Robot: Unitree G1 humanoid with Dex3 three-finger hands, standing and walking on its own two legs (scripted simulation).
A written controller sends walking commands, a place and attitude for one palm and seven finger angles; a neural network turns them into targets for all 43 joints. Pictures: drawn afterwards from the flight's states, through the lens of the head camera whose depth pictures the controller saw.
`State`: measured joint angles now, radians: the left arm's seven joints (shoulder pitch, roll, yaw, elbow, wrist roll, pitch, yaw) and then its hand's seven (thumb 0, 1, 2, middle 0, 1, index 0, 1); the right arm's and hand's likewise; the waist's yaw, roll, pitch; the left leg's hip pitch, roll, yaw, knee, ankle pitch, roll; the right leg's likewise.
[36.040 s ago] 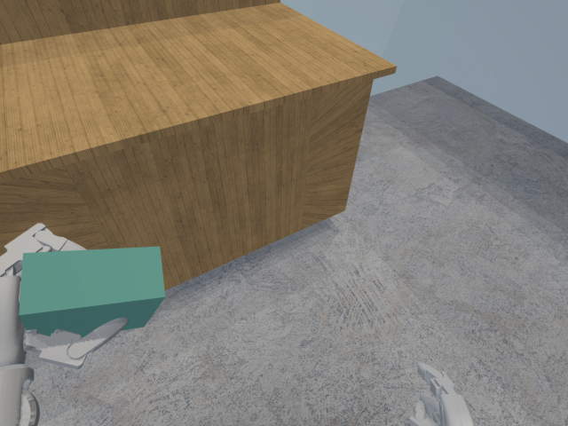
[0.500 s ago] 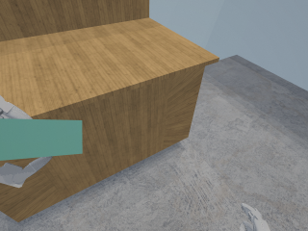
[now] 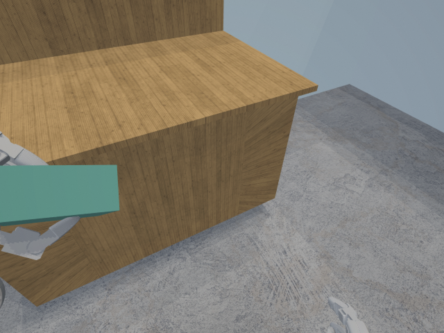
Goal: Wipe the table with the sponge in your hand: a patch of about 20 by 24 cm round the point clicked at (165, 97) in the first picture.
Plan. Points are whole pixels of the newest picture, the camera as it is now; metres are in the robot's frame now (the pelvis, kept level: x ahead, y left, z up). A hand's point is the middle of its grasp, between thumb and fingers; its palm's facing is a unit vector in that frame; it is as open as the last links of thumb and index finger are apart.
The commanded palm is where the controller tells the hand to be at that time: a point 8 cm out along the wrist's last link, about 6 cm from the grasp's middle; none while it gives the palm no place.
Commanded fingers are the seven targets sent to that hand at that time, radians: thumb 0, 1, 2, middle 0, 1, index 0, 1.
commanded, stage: stand and wait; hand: left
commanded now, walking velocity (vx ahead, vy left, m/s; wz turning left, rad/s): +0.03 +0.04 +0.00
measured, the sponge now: (74, 195) +0.23 +0.20 +0.22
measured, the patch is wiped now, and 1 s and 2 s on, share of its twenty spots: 1.00 1.00 1.00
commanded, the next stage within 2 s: none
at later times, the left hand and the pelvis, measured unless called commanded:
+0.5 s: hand (25, 179) +0.26 +0.28 +0.22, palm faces +0.46 -0.81 -0.36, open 9.6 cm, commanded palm +0.20 +0.32 +0.23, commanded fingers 0.00 0.10 1.30 -1.20 -1.60 -1.20 -1.60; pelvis +0.04 +0.04 +0.00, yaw +0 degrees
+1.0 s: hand (6, 192) +0.24 +0.30 +0.21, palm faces +0.46 -0.83 -0.30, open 9.6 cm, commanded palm +0.18 +0.33 +0.23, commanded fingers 0.00 0.10 1.30 -1.20 -1.60 -1.20 -1.60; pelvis +0.02 +0.05 +0.00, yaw +0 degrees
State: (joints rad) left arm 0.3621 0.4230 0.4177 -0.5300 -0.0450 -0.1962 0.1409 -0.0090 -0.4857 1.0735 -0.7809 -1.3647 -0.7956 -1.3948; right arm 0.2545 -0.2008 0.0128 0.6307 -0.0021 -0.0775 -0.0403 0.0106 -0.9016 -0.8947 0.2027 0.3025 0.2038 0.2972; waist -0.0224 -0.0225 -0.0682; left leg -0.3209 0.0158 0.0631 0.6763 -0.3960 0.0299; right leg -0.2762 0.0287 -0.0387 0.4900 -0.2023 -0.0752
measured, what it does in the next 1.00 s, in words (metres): steps on the spot: left foot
